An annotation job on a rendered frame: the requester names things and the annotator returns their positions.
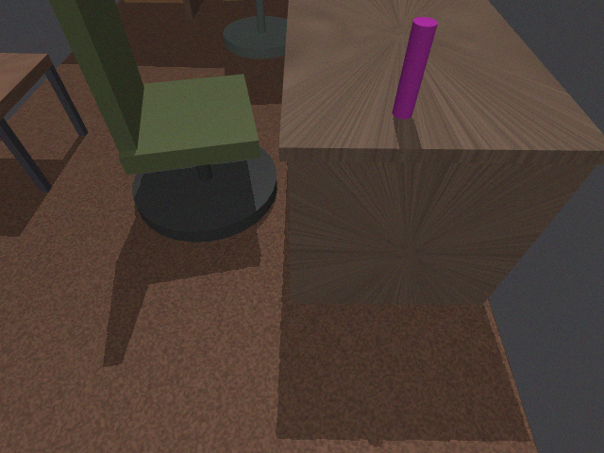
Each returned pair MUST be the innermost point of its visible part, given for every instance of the chair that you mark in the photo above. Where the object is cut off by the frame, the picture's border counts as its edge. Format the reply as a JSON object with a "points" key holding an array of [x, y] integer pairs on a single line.
{"points": [[18, 73]]}

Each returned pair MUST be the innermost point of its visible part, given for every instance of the office chair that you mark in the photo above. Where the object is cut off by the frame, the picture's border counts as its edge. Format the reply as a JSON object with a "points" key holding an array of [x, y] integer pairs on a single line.
{"points": [[201, 174], [257, 37]]}

